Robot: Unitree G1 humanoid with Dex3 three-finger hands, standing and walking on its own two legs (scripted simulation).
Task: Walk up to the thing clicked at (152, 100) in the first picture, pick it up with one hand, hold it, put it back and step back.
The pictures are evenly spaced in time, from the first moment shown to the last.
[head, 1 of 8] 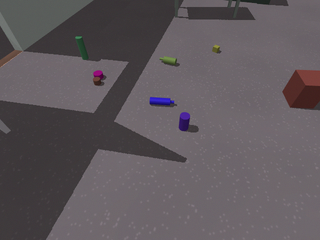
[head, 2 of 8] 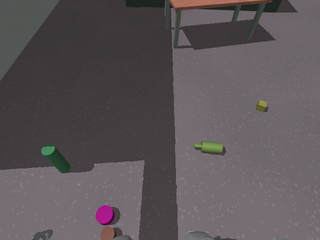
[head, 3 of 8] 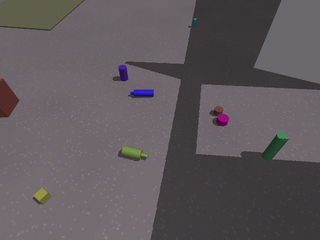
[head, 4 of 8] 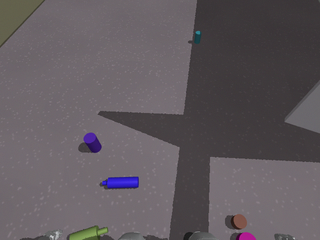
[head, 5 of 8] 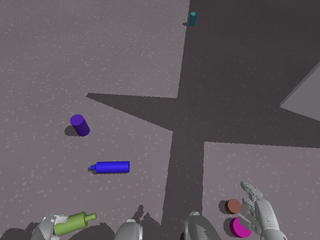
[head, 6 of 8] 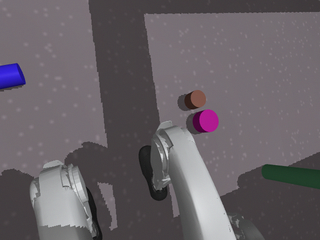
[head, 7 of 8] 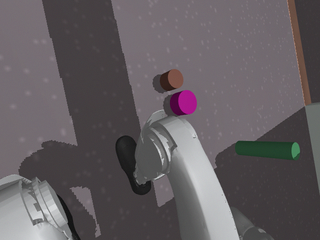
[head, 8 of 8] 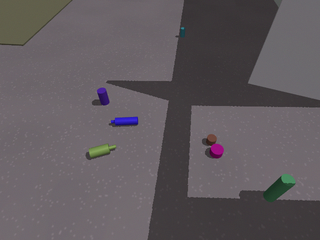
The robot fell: no
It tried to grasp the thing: yes
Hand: left
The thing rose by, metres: 0.00
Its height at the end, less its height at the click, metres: +0.00
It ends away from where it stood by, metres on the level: 0.01
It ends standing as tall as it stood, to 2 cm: yes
